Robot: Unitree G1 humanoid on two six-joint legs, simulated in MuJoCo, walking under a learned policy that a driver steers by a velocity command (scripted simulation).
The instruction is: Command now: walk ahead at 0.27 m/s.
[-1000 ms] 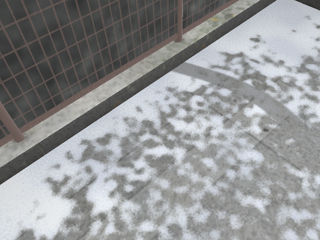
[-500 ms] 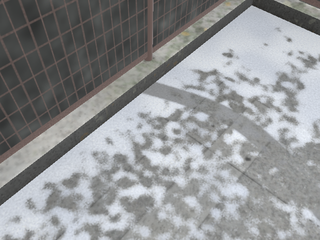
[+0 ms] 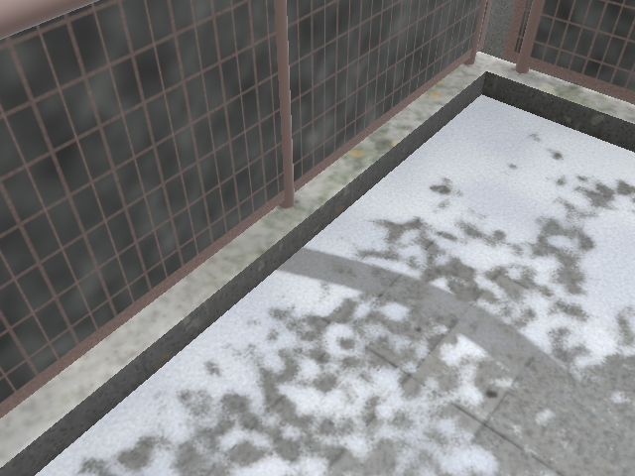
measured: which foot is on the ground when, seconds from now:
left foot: up 0.00-0.14, down 0.16-0.58, up 0.60-1.00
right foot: down 0.00-0.18, up 0.20-0.58, down 0.60-1.00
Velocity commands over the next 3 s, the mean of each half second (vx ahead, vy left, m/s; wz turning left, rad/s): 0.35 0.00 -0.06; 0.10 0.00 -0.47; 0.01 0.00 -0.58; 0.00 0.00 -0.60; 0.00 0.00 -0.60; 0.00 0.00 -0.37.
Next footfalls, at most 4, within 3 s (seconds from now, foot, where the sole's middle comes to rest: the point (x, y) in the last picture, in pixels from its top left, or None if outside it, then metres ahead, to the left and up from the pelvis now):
0.16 left None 0.11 0.12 -0.78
0.60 right None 0.37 -0.03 -0.78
1.22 left None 0.34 0.15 -0.78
1.66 right None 0.22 -0.04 -0.78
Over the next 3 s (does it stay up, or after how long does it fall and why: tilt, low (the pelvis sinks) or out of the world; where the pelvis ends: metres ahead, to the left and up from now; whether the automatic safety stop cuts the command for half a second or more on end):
stays up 0.24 0.03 0.00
